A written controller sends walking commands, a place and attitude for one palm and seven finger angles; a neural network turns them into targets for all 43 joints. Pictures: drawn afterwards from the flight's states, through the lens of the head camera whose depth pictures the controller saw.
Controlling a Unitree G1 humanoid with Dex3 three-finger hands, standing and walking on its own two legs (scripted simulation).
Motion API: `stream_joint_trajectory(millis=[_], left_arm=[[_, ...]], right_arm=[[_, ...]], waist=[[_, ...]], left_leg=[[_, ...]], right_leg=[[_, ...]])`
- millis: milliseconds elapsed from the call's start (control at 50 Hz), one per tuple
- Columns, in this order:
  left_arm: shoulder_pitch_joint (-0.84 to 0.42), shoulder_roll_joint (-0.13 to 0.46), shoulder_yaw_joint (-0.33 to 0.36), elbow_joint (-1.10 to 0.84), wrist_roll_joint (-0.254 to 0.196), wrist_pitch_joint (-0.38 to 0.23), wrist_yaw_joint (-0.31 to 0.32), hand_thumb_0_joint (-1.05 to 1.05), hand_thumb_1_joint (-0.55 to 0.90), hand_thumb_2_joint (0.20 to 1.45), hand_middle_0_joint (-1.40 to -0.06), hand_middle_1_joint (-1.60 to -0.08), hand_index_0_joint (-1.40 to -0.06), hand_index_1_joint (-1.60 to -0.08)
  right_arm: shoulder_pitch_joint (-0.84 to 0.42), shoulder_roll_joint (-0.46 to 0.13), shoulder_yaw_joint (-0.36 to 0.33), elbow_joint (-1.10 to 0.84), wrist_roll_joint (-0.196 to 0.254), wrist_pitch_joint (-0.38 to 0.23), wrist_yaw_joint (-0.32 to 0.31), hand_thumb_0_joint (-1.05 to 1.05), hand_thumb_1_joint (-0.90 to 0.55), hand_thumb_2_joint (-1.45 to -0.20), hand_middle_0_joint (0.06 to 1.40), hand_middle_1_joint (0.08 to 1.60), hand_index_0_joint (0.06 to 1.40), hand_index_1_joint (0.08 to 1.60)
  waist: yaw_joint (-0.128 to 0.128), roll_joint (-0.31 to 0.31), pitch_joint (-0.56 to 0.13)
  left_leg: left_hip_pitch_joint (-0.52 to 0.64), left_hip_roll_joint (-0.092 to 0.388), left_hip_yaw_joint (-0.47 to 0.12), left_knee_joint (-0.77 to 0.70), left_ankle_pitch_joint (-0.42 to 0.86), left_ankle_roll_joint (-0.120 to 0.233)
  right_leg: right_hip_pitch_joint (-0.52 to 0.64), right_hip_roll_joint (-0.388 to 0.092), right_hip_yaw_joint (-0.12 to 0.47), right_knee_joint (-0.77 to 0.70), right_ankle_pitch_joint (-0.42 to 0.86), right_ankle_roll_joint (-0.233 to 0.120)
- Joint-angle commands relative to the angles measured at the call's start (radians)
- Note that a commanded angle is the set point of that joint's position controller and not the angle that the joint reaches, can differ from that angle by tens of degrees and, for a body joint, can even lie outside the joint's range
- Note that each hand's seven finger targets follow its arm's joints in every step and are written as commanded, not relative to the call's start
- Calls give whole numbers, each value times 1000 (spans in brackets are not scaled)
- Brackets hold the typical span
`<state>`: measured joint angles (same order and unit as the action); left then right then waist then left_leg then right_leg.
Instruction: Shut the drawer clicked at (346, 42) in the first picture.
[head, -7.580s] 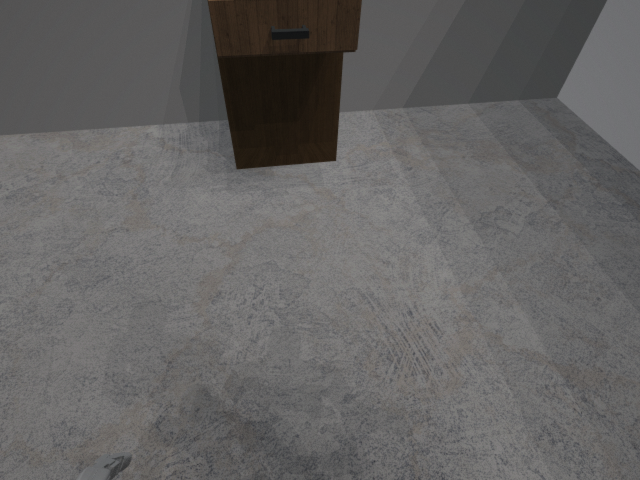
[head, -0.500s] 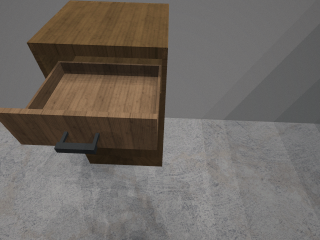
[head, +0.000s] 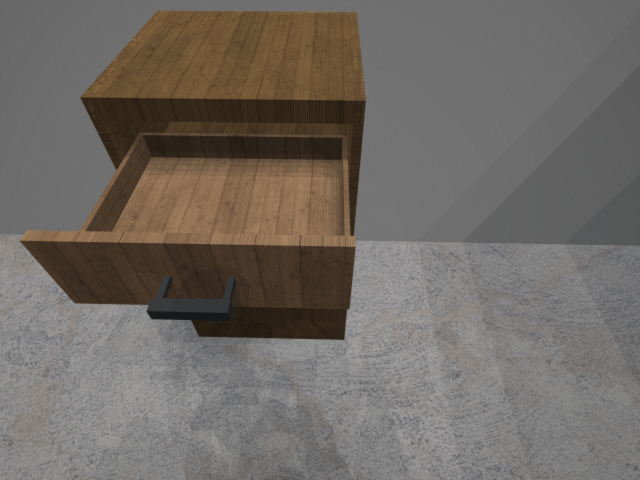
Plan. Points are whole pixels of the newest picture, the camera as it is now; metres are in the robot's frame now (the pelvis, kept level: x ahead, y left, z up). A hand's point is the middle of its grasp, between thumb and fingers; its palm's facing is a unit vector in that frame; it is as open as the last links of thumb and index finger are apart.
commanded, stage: shuffle to correct the standing spot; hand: left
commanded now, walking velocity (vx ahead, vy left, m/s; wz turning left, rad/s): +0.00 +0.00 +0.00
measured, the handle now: (194, 296) +0.36 +0.21 +0.00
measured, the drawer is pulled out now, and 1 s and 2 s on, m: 0.30 0.30 0.30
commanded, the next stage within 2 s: come to a stop and stand still in 0.32 s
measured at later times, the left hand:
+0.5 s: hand out of the picture +0.03 +0.14 -0.19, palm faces +0.07 -0.98 -0.16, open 7.3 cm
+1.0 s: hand out of the picture +0.12 +0.15 -0.17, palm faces +0.06 -0.97 -0.22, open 7.2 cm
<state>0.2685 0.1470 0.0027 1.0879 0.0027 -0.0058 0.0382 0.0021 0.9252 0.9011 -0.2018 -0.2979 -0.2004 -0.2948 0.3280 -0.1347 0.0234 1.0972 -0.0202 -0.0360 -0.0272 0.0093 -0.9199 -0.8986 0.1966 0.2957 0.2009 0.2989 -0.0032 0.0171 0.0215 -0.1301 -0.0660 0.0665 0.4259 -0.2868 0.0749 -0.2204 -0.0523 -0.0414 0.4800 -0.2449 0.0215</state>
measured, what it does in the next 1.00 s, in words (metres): walks ahead: right foot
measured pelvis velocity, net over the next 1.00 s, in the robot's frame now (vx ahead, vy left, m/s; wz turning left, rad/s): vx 0.10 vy -0.03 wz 0.02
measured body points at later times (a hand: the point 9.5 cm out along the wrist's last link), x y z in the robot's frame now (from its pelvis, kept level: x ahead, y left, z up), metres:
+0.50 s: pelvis +0.07 -0.01 -0.01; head +0.10 -0.01 +0.43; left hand +0.03 +0.20 -0.18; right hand +0.04 -0.23 -0.17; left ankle -0.01 +0.06 -0.73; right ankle +0.01 -0.13 -0.74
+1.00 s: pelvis +0.10 -0.03 +0.00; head +0.13 -0.04 +0.45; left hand +0.12 +0.20 -0.16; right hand +0.11 -0.25 -0.17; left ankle +0.01 +0.06 -0.74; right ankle +0.10 -0.14 -0.74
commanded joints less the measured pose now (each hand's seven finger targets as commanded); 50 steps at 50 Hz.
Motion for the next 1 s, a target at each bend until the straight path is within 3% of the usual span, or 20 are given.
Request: stream_joint_trajectory(millis=[0, 60, 180, 260, 340, 400, 420, 460, 480, 500, 520, 540, 560, 620, 700, 740, 760, 820, 880, 980], left_arm=[[69, 71, 8, -25, 4, -9, 2, 0, 900, 900, -200, -300, -200, -300], [79, 63, 5, -11, 4, -10, 3, 0, 900, 900, -200, -300, -200, -300], [68, 45, 5, -13, 25, -4, -12, 0, 900, 900, -200, -300, -200, -300], [96, 38, 8, -7, 22, -18, -16, 0, 900, 900, -200, -300, -200, -300], [181, 69, 23, 20, 16, -33, -10, 0, 900, 900, -200, -300, -200, -300], [277, 139, 49, 43, 15, -39, -1, 0, 900, 900, -200, -300, -200, -300], [283, 138, 53, 45, 19, -41, 5, 0, 900, 900, -200, -300, -200, -300], [217, 113, 44, 25, 27, -35, 14, 0, 900, 900, -200, -300, -200, -300], [135, 104, 38, 6, 19, -29, 15, 0, 900, 900, -200, -300, -200, -300], [87, 77, 31, -25, 10, -26, 14, 0, 900, 900, -200, -300, -200, -300], [80, 49, 20, -36, -6, -30, 17, 0, 900, 900, -200, -300, -200, -300], [78, 38, 17, -38, -9, -23, 26, 0, 900, 900, -200, -300, -200, -300], [54, 53, 21, -39, -2, -5, 26, 0, 900, 900, -200, -300, -200, -300], [35, 31, 20, -39, 8, 2, 17, 0, 900, 900, -200, -300, -200, -300], [121, 28, 20, -9, 8, -4, 8, 0, 900, 900, -200, -300, -200, -300], [118, 72, 18, -4, 5, -18, 7, 0, 900, 900, -200, -300, -200, -300], [98, 88, 15, -8, 5, -17, 4, 0, 900, 900, -200, -300, -200, -300], [72, 77, 14, -15, 3, -17, 8, 0, 900, 900, -200, -300, -200, -300], [80, 86, 14, -19, 2, -21, 11, 0, 900, 900, -200, -300, -200, -300], [69, 88, 16, -26, 3, -15, 11, 0, 900, 900, -200, -300, -200, -300]], right_arm=[[67, -107, -16, -18, 6, -10, -12, 0, -900, -900, 200, 300, 200, 300], [62, -111, -15, -5, 5, -8, -13, 0, -900, -900, 200, 300, 200, 300], [63, -133, -26, 6, 0, 9, -7, 0, -900, -900, 200, 300, 200, 300], [78, -130, -25, 9, 1, -2, -11, 0, -900, -900, 200, 300, 200, 300], [66, -111, -23, 0, 5, -16, -13, 0, -900, -900, 200, 300, 200, 300], [32, -67, -25, -31, 4, -16, -8, 0, -900, -900, 200, 300, 200, 300], [-10, -56, -25, -40, 4, -15, -9, 0, -900, -900, 200, 300, 200, 300], [-18, -35, -20, -35, 11, -13, -9, 0, -900, -900, 200, 300, 200, 300], [57, -30, -18, -3, 15, -13, -8, 0, -900, -900, 200, 300, 200, 300], [149, -68, -25, 38, 7, -23, -11, 0, -900, -900, 200, 300, 200, 300], [206, -127, -33, 59, 3, -27, -24, 0, -900, -900, 200, 300, 200, 300], [179, -127, -28, 61, 7, -16, -28, 0, -900, -900, 200, 300, 200, 300], [138, -123, -25, 55, 7, -5, -29, 0, -900, -900, 200, 300, 200, 300], [83, -127, -31, 24, -1, 7, -28, 0, -900, -900, 200, 300, 200, 300], [10, -119, -35, -6, 11, 9, -25, 0, -900, -900, 200, 300, 200, 300], [30, -92, -32, -8, 13, 10, -23, 0, -900, -900, 200, 300, 200, 300], [52, -80, -29, -3, 12, 11, -21, 0, -900, -900, 200, 300, 200, 300], [56, -90, -29, 8, 8, 14, -23, 0, -900, -900, 200, 300, 200, 300], [62, -95, -25, 11, 11, 9, -22, 0, -900, -900, 200, 300, 200, 300], [50, -90, -23, 10, 10, 10, -22, 0, -900, -900, 200, 300, 200, 300]], waist=[[8, -2, 47], [4, -7, 27], [-6, 55, 140], [0, 55, 122], [25, -70, 58], [51, -244, 26], [62, -252, 56], [35, -160, 55], [-21, -119, 36], [-47, 19, 2], [-53, 164, -71], [-28, 222, -64], [-22, 231, 0], [-6, 100, 63], [41, 17, 27], [16, -25, 42], [1, 9, 49], [2, -105, 57], [4, -90, -3], [9, -29, -2]], left_leg=[[-70, 170, -148, -112, 314, -28], [-43, 164, -138, -101, 298, -28], [-100, 206, -212, -203, -150, 16], [-46, 204, -189, -125, 109, 38], [-108, 127, -77, 63, 253, 6], [-301, 41, 34, 249, -74, -38], [-346, 52, 31, 294, -200, -46], [-261, 83, -9, 160, -195, -52], [-98, 95, -16, -28, 13, -54], [49, 136, -72, -42, 500, -36], [190, 272, -188, 32, 1056, 29], [231, 353, -220, 17, 1351, 93], [231, 356, -204, 14, 1399, 100], [182, 309, -152, 4, 1169, 87], [72, 212, -85, 12, 679, 8], [-17, 153, -69, -9, 377, -45], [-38, 140, -71, -56, 284, -55], [-7, 161, -77, -52, 410, -52], [42, 166, -67, -62, 438, -54], [56, 171, -63, -78, 428, -51]], right_leg=[[54, -39, 51, -22, 127, -50], [65, -42, 53, -23, 122, -50], [-43, 3, -4, 45, -90, -62], [-44, 9, -4, 75, -25, -74], [104, -55, 81, 65, 236, -111], [280, -222, 267, -20, 462, -211], [276, -258, 312, -38, 557, -246], [222, -244, 234, 11, 775, -230], [138, -179, 131, 99, 789, -168], [55, -64, 36, 244, 658, -97], [-61, -1, -23, 311, 237, -40], [-131, 12, 3, 340, -250, -26], [-168, 1, 10, 349, -341, -24], [-144, -5, -22, 234, -257, -34], [46, -3, -9, -29, 139, -36], [98, -84, 112, -15, 464, -81], [107, -102, 109, 2, 493, -89], [107, -76, 84, 35, 573, -80], [135, -83, 83, 26, 605, -76], [128, -73, 83, -4, 498, -75]])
